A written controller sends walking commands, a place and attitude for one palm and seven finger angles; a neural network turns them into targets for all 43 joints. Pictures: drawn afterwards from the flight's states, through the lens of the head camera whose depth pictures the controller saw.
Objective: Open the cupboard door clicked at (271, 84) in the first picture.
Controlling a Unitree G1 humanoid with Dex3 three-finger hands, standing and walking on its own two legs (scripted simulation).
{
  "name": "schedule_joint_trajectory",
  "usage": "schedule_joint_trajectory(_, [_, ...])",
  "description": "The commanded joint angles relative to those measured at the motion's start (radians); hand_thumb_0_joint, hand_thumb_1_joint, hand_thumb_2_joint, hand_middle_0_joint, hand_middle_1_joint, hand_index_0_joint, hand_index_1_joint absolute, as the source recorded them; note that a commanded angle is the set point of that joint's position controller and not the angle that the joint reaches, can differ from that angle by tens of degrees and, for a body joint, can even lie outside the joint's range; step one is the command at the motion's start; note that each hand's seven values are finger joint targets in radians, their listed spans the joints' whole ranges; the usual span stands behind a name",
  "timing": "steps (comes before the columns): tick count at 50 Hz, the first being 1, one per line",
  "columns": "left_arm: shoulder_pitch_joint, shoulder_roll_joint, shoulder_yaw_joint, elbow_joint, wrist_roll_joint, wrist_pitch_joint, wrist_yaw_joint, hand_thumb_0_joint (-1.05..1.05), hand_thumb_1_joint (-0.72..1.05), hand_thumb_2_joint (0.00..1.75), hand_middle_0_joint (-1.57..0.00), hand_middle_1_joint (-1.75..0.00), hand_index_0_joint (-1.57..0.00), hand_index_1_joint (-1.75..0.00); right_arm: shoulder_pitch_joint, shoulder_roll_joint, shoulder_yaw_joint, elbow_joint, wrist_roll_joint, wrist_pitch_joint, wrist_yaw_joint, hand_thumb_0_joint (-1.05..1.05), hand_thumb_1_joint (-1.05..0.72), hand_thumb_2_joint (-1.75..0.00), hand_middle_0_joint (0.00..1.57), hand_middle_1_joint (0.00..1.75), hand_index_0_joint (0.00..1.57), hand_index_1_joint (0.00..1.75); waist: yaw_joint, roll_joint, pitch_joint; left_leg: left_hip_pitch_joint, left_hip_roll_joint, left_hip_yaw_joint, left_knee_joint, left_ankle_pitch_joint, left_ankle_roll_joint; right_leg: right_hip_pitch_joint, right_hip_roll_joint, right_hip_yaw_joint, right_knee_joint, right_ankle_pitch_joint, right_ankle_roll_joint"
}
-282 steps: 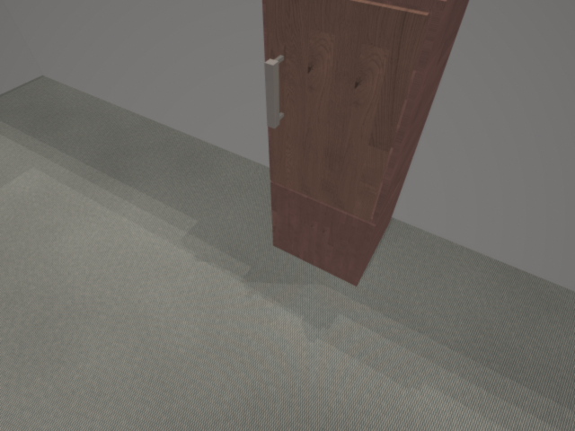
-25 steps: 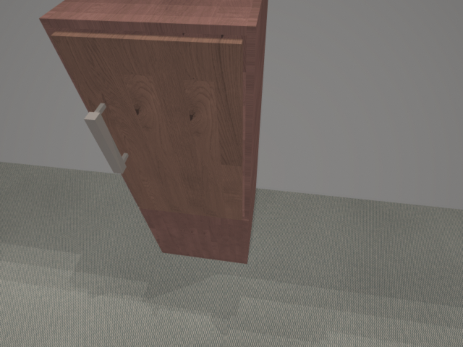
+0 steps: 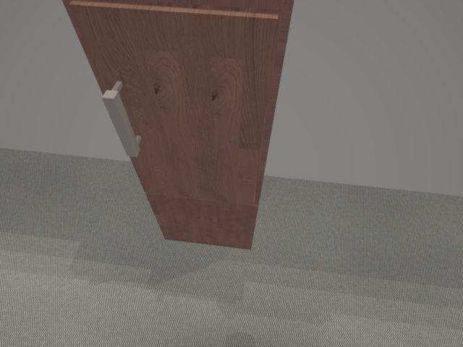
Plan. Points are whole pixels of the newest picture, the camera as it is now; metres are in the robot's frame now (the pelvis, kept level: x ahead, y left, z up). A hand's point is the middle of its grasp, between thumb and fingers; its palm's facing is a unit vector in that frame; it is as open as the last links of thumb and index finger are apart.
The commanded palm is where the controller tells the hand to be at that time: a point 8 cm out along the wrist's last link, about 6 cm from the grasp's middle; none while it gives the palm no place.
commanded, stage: shuffle to correct the standing spot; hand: left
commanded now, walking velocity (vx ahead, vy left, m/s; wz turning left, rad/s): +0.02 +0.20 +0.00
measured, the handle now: (126, 120) +0.56 +0.29 +0.03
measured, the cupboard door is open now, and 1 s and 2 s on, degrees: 0 0 0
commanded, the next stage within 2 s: come to a stop and stand still in 0.50 s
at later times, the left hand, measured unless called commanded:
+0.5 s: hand out of the picture +0.03 +0.24 -0.14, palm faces +0.03 -0.96 -0.29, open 7.3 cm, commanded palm none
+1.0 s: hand out of the picture +0.04 +0.29 -0.16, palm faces +0.03 -0.97 -0.23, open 7.2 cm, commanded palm none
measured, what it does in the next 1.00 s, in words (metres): steps to the left: right foot, then left foot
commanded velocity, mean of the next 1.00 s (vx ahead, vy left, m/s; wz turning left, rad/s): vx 0.01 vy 0.06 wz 0.00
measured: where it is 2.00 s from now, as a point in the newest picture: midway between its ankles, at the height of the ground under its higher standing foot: outside the picture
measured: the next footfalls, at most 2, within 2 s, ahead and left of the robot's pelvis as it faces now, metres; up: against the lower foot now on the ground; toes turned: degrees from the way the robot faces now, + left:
right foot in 0.28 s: +0.01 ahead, -0.06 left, +0.00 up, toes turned -10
left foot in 0.68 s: +0.03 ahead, +0.23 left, +0.00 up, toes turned +0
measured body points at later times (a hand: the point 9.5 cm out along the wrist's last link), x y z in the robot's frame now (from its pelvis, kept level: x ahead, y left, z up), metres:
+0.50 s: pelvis +0.00 +0.05 +0.02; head +0.04 +0.02 +0.47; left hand +0.02 +0.29 -0.12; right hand +0.04 -0.19 -0.14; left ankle -0.01 +0.22 -0.64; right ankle -0.03 -0.05 -0.72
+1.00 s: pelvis +0.01 +0.11 +0.01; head +0.04 +0.09 +0.46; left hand +0.04 +0.34 -0.14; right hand +0.04 -0.12 -0.15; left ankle +0.01 +0.25 -0.72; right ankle +0.00 +0.03 -0.72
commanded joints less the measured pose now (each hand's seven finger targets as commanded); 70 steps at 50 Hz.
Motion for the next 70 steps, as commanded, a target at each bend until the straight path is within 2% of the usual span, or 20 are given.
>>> schedule_joint_trajectory(1, [-0.056, 0.077, 0.025, -0.081, -0.002, -0.007, 0.010, 0.00, 0.90, 0.90, -0.20, -0.30, -0.20, -0.30, 0.070, -0.120, -0.021, -0.046, -0.016, 0.007, -0.007, 0.00, -0.90, -0.90, 0.20, 0.30, 0.20, 0.30, -0.043, 0.200, -0.018, 0.014, 0.326, -0.331, -0.331, 0.104, 0.196, -0.185, 0.051, -0.080, 0.431, -0.142, -0.064])
schedule_joint_trajectory(7, [0.008, 0.031, -0.001, -0.046, -0.003, -0.015, 0.005, 0.00, 0.90, 0.90, -0.20, -0.30, -0.20, -0.30, 0.055, -0.108, -0.005, -0.035, -0.018, -0.004, -0.021, 0.00, -0.90, -0.90, 0.20, 0.30, 0.20, 0.30, -0.023, 0.165, -0.090, 0.203, 0.257, -0.182, -0.214, 0.663, 0.201, -0.074, 0.028, -0.177, 0.169, -0.127, -0.035])
schedule_joint_trajectory(12, [0.110, 0.038, -0.006, -0.027, -0.002, -0.031, 0.015, 0.00, 0.90, 0.90, -0.20, -0.30, -0.20, -0.30, 0.054, -0.125, -0.011, -0.032, -0.003, 0.000, -0.018, 0.00, -0.90, -0.90, 0.20, 0.30, 0.20, 0.30, 0.032, 0.089, -0.127, 0.148, 0.244, -0.169, -0.120, 0.613, 0.148, 0.164, 0.001, -0.170, -0.233, 0.124, -0.045])
schedule_joint_trajectory(13, [0.150, 0.077, 0.002, -0.016, 0.001, -0.042, 0.022, 0.00, 0.90, 0.90, -0.20, -0.30, -0.20, -0.30, 0.049, -0.107, -0.011, -0.039, 0.006, -0.001, -0.012, 0.00, -0.90, -0.90, 0.20, 0.30, 0.20, 0.30, 0.050, 0.003, -0.143, 0.032, 0.201, -0.132, -0.052, 0.461, 0.095, 0.318, -0.082, -0.095, -0.339, 0.282, -0.069])
schedule_joint_trajectory(14, [0.187, 0.160, 0.017, -0.009, 0.011, -0.052, 0.029, 0.00, 0.90, 0.90, -0.20, -0.30, -0.20, -0.30, 0.039, -0.073, -0.010, -0.063, 0.012, -0.002, -0.009, 0.00, -0.90, -0.90, 0.20, 0.30, 0.20, 0.30, 0.051, -0.218, -0.117, -0.224, 0.071, -0.033, 0.118, 0.079, 0.011, 0.459, -0.337, 0.216, -0.363, 0.586, -0.170])
schedule_joint_trajectory(15, [0.216, 0.185, 0.022, 0.000, 0.000, -0.060, 0.025, 0.00, 0.90, 0.90, -0.20, -0.30, -0.20, -0.30, -0.011, -0.088, -0.013, -0.071, -0.005, 0.009, -0.009, 0.00, -0.90, -0.90, 0.20, 0.30, 0.20, 0.30, 0.068, -0.225, -0.083, -0.308, 0.017, -0.078, 0.323, -0.290, -0.035, 0.416, -0.463, 0.295, -0.381, 0.851, -0.281])
schedule_joint_trajectory(21, [0.041, 0.168, 0.029, -0.053, 0.004, -0.071, 0.011, 0.00, 0.90, 0.90, -0.20, -0.30, -0.20, -0.30, -0.013, -0.058, -0.020, -0.033, -0.003, 0.041, 0.022, 0.00, -0.90, -0.90, 0.20, 0.30, 0.20, 0.30, -0.006, -0.129, -0.062, -0.283, 0.071, -0.125, 0.535, -0.033, -0.082, 0.212, -0.256, -0.024, -0.394, 0.566, -0.196])
schedule_joint_trajectory(27, [0.077, 0.233, 0.049, -0.033, 0.011, -0.054, -0.005, 0.00, 0.90, 0.90, -0.20, -0.30, -0.20, -0.30, -0.101, -0.048, -0.011, -0.062, 0.010, 0.024, 0.027, 0.00, -0.90, -0.90, 0.20, 0.30, 0.20, 0.30, 0.043, -0.174, -0.057, -0.156, 0.053, -0.035, 0.181, -0.046, -0.088, 0.205, -0.245, -0.036, -0.352, 0.481, -0.173])
schedule_joint_trajectory(31, [0.038, 0.240, 0.056, -0.032, 0.008, -0.035, -0.007, 0.00, 0.90, 0.90, -0.20, -0.30, -0.20, -0.30, 0.011, -0.066, -0.017, -0.029, 0.012, 0.005, 0.019, 0.00, -0.90, -0.90, 0.20, 0.30, 0.20, 0.30, -0.013, -0.174, -0.095, 0.100, 0.015, 0.032, -0.114, 0.077, -0.073, 0.115, -0.192, -0.079, -0.213, 0.423, -0.106])
schedule_joint_trajectory(32, [0.050, 0.181, 0.041, -0.036, 0.007, -0.026, -0.008, 0.00, 0.90, 0.90, -0.20, -0.30, -0.20, -0.30, 0.065, -0.097, -0.021, -0.008, 0.007, -0.007, 0.011, 0.00, -0.90, -0.90, 0.20, 0.30, 0.20, 0.30, -0.032, -0.060, -0.128, 0.213, 0.077, -0.007, -0.184, 0.167, -0.057, 0.064, -0.121, -0.122, -0.091, 0.296, -0.074])
schedule_joint_trajectory(33, [0.075, 0.086, 0.021, -0.053, 0.003, -0.012, -0.009, 0.00, 0.90, 0.90, -0.20, -0.30, -0.20, -0.30, 0.117, -0.185, -0.039, -0.004, -0.003, -0.014, 0.006, 0.00, -0.90, -0.90, 0.20, 0.30, 0.20, 0.30, -0.047, 0.226, -0.131, 0.255, 0.300, -0.290, -0.235, 0.319, 0.009, -0.103, 0.003, -0.204, 0.091, -0.132, -0.017])
schedule_joint_trajectory(35, [0.063, 0.034, -0.002, -0.077, -0.004, -0.018, -0.006, 0.00, 0.90, 0.90, -0.20, -0.30, -0.20, -0.30, 0.121, -0.209, -0.029, -0.008, -0.020, -0.015, -0.009, 0.00, -0.90, -0.90, 0.20, 0.30, 0.20, 0.30, -0.051, 0.170, -0.093, 0.088, 0.427, -0.451, -0.303, 0.292, 0.177, -0.120, 0.037, -0.093, 0.318, -0.222, -0.043])
schedule_joint_trajectory(37, [0.073, 0.044, -0.005, -0.021, -0.005, -0.030, -0.012, 0.00, 0.90, 0.90, -0.20, -0.30, -0.20, -0.30, 0.011, -0.140, -0.007, 0.003, -0.018, -0.032, -0.022, 0.00, -0.90, -0.90, 0.20, 0.30, 0.20, 0.30, -0.016, 0.296, -0.081, 0.059, 0.359, -0.363, -0.311, 0.302, 0.153, -0.087, 0.017, -0.044, 0.328, -0.105, -0.041])
schedule_joint_trajectory(42, [0.062, 0.034, -0.023, 0.016, -0.016, -0.029, -0.032, 0.00, 0.90, 0.90, -0.20, -0.30, -0.20, -0.30, 0.014, -0.140, -0.006, 0.040, -0.019, -0.028, -0.032, 0.00, -0.90, -0.90, 0.20, 0.30, 0.20, 0.30, -0.030, 0.211, -0.054, 0.097, 0.316, -0.258, -0.272, 0.457, 0.135, 0.042, 0.053, -0.116, 0.030, -0.074, -0.025])
schedule_joint_trajectory(45, [0.133, 0.036, -0.021, 0.041, -0.013, -0.043, -0.030, 0.00, 0.90, 0.90, -0.20, -0.30, -0.20, -0.30, 0.011, -0.143, -0.011, 0.056, -0.008, -0.021, -0.036, 0.00, -0.90, -0.90, 0.20, 0.30, 0.20, 0.30, 0.002, 0.123, -0.087, 0.077, 0.276, -0.219, -0.175, 0.401, 0.088, 0.208, 0.066, -0.128, -0.281, 0.148, -0.030])
schedule_joint_trajectory(49, [0.122, 0.114, -0.015, 0.059, -0.010, -0.073, -0.016, 0.00, 0.90, 0.90, -0.20, -0.30, -0.20, -0.30, -0.013, -0.029, 0.015, 0.068, 0.004, -0.007, -0.028, 0.00, -0.90, -0.90, 0.20, 0.30, 0.20, 0.30, -0.006, -0.200, -0.040, -0.030, 0.090, -0.075, 0.007, -0.132, -0.038, 0.212, -0.155, 0.120, -0.447, 0.538, -0.138])
schedule_joint_trajectory(51, [0.167, 0.099, -0.021, 0.065, 0.009, -0.080, 0.033, 0.00, 0.90, 0.90, -0.20, -0.30, -0.20, -0.30, -0.071, -0.102, -0.003, 0.039, 0.005, -0.015, -0.022, 0.00, -0.90, -0.90, 0.20, 0.30, 0.20, 0.30, 0.004, 0.015, -0.043, -0.047, 0.065, -0.055, 0.186, -0.089, -0.052, 0.229, -0.135, 0.197, -0.365, 0.949, -0.122])
schedule_joint_trajectory(54, [0.103, 0.128, -0.028, -0.003, -0.002, -0.102, 0.020, 0.00, 0.90, 0.90, -0.20, -0.30, -0.20, -0.30, -0.026, -0.012, 0.022, -0.005, 0.013, -0.023, -0.007, 0.00, -0.90, -0.90, 0.20, 0.30, 0.20, 0.30, -0.027, -0.013, -0.129, -0.058, 0.075, -0.089, 0.108, -0.117, -0.018, 0.320, -0.122, 0.075, -0.314, 0.863, -0.179])
schedule_joint_trajectory(58, [0.076, 0.071, -0.049, 0.006, -0.018, -0.089, 0.015, 0.00, 0.90, 0.90, -0.20, -0.30, -0.20, -0.30, 0.083, -0.041, 0.025, 0.041, 0.007, -0.038, -0.017, 0.00, -0.90, -0.90, 0.20, 0.30, 0.20, 0.30, -0.050, 0.023, -0.076, 0.104, 0.122, -0.145, -0.152, 0.162, 0.005, 0.191, -0.021, -0.006, -0.283, 0.489, -0.100])
schedule_joint_trajectory(70, [0.075, 0.083, -0.061, 0.021, -0.018, -0.073, -0.005, 0.00, 0.90, 0.90, -0.20, -0.30, -0.20, -0.30, 0.057, -0.084, 0.050, 0.064, 0.001, -0.045, -0.018, 0.00, -0.90, -0.90, 0.20, 0.30, 0.20, 0.30, -0.021, 0.026, 0.002, 0.023, 0.132, -0.194, -0.243, 0.047, 0.028, 0.182, 0.017, 0.005, -0.357, 0.139, -0.082])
